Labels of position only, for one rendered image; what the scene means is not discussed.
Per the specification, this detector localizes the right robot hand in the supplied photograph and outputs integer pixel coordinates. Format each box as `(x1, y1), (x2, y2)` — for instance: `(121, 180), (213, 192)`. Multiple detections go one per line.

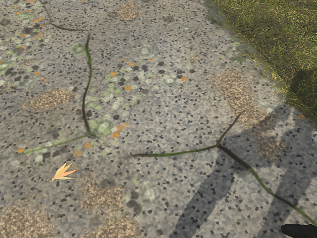
(281, 224), (317, 238)

